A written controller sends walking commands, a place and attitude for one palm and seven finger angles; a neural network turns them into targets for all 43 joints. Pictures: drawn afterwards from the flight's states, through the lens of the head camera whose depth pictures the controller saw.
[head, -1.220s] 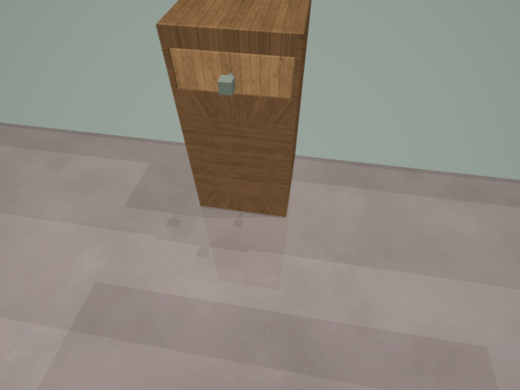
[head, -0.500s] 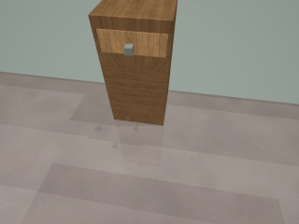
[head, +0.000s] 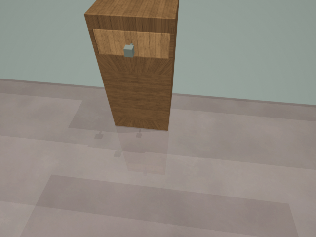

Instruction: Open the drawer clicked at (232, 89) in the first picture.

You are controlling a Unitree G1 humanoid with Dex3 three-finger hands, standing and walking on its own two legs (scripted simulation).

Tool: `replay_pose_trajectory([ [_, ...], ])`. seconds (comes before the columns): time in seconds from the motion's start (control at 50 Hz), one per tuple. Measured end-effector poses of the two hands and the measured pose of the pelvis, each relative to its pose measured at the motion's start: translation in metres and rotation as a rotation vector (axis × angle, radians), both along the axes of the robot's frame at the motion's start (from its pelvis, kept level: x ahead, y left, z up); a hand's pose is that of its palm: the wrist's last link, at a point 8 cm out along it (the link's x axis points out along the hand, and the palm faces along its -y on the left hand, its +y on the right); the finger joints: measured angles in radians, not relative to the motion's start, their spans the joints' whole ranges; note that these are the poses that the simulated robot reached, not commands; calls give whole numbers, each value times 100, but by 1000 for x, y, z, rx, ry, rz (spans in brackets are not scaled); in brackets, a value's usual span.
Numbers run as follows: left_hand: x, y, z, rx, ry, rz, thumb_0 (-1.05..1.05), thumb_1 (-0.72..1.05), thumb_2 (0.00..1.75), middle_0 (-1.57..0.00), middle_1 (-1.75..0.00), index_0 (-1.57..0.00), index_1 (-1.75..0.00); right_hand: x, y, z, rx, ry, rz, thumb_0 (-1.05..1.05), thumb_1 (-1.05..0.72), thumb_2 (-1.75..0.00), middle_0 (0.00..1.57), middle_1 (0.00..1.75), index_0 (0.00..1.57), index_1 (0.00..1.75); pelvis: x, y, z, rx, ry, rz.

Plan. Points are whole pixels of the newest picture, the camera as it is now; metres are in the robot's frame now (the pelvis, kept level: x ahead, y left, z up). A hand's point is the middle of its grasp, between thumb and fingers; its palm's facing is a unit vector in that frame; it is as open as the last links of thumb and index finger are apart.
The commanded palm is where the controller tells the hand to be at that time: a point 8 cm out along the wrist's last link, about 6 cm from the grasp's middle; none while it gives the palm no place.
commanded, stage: take the last steps up to it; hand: left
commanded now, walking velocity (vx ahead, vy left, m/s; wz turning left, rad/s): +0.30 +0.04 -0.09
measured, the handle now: (130, 48) +0.96 +0.19 -0.05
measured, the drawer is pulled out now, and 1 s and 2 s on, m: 0.00 0.00 0.00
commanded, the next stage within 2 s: come to a stop and stand still in 1.26 s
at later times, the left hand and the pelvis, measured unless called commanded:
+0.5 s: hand out of the picture +0.10 +0.17 -0.19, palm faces +0.06 -0.98 -0.20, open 7.4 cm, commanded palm none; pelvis +0.08 -0.01 -0.02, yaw +1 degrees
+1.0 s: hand (101, 188) +0.29 +0.22 -0.18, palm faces +0.05 -0.97 -0.22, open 7.4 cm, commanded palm none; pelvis +0.24 +0.02 -0.02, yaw +0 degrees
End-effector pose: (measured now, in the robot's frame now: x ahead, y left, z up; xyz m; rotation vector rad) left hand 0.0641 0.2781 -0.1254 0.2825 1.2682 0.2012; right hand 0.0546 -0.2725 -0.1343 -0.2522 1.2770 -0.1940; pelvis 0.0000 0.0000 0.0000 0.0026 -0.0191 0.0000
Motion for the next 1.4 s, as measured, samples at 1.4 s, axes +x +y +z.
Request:
replay_pose_trajectory([
  [1.4,342,-24,-32,-128,72,11,2,92,90,-20,-30,-20,-30,298,75,-24,118,91,-104,0,-92,-89,20,30,20,29,368,21,-14,12,9,-39],
])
